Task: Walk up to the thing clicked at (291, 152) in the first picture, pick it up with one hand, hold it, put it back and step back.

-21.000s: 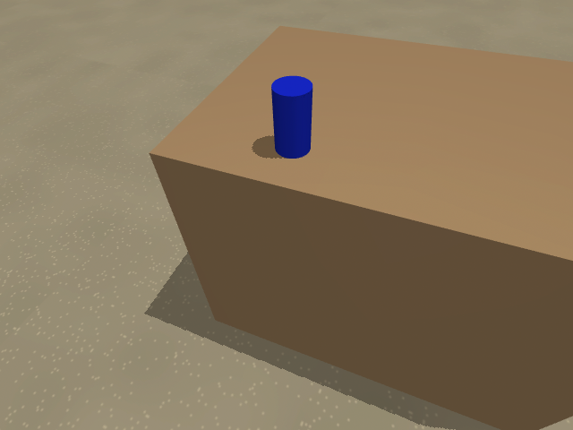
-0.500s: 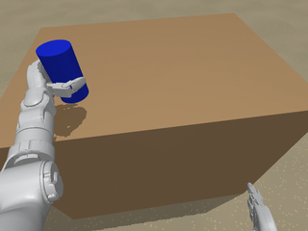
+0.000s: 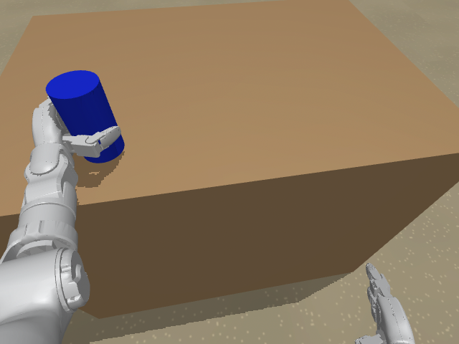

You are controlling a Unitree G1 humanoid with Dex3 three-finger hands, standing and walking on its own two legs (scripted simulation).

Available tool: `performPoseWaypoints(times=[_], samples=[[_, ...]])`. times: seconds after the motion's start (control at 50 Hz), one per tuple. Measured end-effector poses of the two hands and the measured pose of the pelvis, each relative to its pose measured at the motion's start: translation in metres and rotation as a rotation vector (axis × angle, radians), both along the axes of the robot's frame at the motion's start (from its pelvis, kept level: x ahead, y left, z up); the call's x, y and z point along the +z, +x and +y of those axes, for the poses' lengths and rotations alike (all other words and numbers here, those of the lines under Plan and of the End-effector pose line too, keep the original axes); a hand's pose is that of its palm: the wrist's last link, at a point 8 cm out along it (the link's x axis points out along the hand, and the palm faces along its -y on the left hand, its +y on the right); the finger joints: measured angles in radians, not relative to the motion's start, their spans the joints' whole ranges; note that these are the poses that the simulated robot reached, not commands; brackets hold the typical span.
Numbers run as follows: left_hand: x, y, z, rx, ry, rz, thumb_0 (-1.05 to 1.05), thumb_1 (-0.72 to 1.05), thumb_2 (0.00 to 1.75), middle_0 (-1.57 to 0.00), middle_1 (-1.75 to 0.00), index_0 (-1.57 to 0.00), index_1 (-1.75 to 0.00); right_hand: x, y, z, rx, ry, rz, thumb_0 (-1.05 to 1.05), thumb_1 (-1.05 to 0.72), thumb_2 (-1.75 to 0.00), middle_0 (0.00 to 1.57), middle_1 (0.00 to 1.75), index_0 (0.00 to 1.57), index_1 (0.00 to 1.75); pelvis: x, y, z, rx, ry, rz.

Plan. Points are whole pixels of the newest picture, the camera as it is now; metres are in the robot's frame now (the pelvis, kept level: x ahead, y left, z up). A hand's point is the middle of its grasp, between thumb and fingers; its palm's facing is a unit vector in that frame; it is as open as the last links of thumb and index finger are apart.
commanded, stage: lower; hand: left
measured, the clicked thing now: (90, 119) +0.49 +0.21 +0.14
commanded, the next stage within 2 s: loosen in 0.26 s
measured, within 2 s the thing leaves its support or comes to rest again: rests again in 0.08 s
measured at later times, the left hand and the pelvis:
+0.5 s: hand (94, 130) +0.48 +0.21 +0.11, palm faces +0.20 -0.98 +0.01, open 10.5 cm; pelvis +0.00 +0.00 -0.01, yaw +0 degrees
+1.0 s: hand (92, 127) +0.49 +0.22 +0.12, palm faces +0.21 -0.98 +0.01, open 15.6 cm; pelvis +0.00 +0.00 -0.02, yaw +0 degrees
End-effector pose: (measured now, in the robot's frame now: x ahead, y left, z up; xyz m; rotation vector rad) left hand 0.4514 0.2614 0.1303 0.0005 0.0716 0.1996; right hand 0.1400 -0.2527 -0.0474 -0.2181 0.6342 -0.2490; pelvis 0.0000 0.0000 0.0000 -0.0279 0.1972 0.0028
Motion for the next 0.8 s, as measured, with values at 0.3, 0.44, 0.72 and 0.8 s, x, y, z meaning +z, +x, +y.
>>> performPoseWaypoints(times=[0.3, 0.44, 0.72, 0.8], samples=[[-0.017, 0.002, 0.000, 0.001, -0.012, -0.018, 0.00, -0.45, 1.12, -0.67, -1.02, -0.69, -1.02, 0.002, 0.004, 0.005, 0.030, -0.012, -0.008, -0.01, 0.50, -0.06, 0.05, 0.05, 0.05, 0.05, -0.008, 0.001, 0.001, 0.002, -0.002, 0.026], [-0.018, 0.002, 0.001, -0.003, -0.004, -0.040, 0.00, -0.45, 1.12, -0.67, -1.01, -0.70, -1.01, -0.002, -0.001, 0.006, 0.037, -0.014, 0.012, -0.01, 0.50, -0.06, 0.05, 0.05, 0.05, 0.05, -0.012, -0.002, 0.000, 0.004, -0.003, 0.036], [-0.013, 0.004, 0.002, 0.009, -0.011, -0.057, -0.01, -0.51, 0.64, -0.73, -0.77, -0.75, -0.77, -0.001, -0.009, 0.003, 0.033, -0.025, 0.015, -0.01, 0.50, -0.05, 0.05, 0.05, 0.05, 0.05, -0.015, -0.008, -0.001, 0.003, 0.000, 0.040], [-0.013, 0.006, 0.002, 0.006, -0.011, -0.059, -0.01, -0.57, 0.48, -0.65, -0.64, -0.67, -0.64, -0.002, -0.009, 0.003, 0.033, -0.023, 0.023, -0.01, 0.50, -0.05, 0.05, 0.05, 0.05, 0.05, -0.016, -0.008, -0.001, 0.003, 0.000, 0.047]])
